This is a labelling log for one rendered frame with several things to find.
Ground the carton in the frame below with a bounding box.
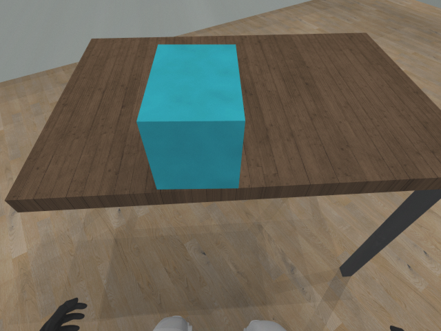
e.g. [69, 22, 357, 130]
[136, 44, 245, 190]

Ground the robot left hand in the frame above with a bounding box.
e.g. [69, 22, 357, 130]
[39, 298, 87, 331]

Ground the table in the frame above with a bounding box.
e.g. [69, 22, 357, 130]
[5, 33, 441, 277]

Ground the robot left thigh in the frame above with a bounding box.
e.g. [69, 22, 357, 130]
[153, 317, 192, 331]

